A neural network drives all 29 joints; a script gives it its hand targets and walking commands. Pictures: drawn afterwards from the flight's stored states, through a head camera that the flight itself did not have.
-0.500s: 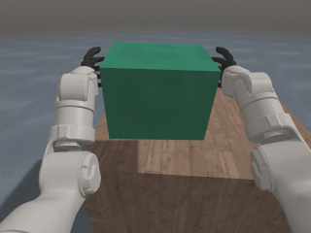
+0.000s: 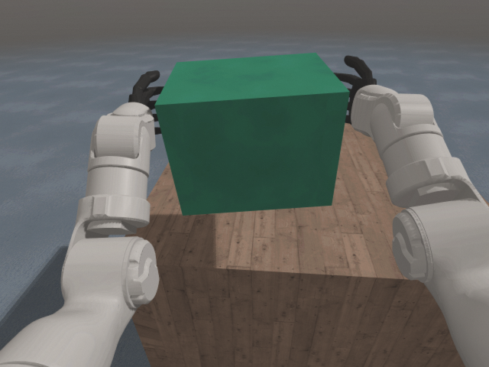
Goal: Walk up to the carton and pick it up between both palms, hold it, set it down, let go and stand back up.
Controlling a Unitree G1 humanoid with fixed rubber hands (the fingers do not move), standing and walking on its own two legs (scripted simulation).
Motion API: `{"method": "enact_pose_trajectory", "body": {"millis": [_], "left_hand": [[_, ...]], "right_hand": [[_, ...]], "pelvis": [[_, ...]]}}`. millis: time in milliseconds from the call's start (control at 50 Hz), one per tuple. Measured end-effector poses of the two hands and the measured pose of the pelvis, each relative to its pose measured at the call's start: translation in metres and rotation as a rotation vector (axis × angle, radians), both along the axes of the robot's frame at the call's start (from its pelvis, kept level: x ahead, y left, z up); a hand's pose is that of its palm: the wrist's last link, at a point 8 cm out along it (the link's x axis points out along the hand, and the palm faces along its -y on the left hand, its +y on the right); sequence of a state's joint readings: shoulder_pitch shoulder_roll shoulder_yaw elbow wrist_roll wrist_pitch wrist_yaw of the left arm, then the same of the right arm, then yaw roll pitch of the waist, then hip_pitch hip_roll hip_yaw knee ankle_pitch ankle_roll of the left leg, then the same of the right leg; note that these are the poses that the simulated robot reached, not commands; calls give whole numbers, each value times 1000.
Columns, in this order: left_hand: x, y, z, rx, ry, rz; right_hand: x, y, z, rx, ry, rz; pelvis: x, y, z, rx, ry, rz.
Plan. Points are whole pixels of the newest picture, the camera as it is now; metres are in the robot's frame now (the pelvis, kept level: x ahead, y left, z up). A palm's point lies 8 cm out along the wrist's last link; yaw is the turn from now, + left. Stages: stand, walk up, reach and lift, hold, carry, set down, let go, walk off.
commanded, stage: hold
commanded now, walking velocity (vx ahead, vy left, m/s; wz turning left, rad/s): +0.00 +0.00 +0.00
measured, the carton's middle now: (251, 131) +0.40 -0.01 +0.27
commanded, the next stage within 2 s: none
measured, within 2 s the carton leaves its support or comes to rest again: neither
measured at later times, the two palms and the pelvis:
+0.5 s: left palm (126, 114) +0.35 +0.17 +0.33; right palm (361, 107) +0.35 -0.16 +0.33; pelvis -0.01 +0.01 +0.00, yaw +0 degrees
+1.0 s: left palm (144, 115) +0.38 +0.15 +0.31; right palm (362, 110) +0.37 -0.18 +0.31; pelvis +0.00 +0.00 +0.00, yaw +0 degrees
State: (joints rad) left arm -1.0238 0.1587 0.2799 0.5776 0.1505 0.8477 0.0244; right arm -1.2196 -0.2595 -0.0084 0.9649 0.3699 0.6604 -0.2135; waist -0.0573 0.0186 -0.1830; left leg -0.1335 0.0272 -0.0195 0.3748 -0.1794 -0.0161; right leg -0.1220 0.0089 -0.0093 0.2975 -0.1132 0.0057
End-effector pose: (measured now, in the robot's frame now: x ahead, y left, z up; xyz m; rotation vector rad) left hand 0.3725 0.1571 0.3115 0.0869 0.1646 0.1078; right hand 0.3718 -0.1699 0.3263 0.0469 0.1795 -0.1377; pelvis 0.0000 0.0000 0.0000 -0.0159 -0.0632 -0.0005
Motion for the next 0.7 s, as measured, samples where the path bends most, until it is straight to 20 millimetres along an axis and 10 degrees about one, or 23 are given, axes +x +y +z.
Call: {"method": "enact_pose_trajectory", "body": {"millis": [280,700], "left_hand": [[1,7,-1,-7,11,13],[-19,-3,14,8,-27,-9]], "right_hand": [[0,6,-23,-42,15,17],[-23,-3,19,6,-25,-12]], "pelvis": [[6,2,0,-3,5,0],[-12,0,-1,0,-22,1]]}}
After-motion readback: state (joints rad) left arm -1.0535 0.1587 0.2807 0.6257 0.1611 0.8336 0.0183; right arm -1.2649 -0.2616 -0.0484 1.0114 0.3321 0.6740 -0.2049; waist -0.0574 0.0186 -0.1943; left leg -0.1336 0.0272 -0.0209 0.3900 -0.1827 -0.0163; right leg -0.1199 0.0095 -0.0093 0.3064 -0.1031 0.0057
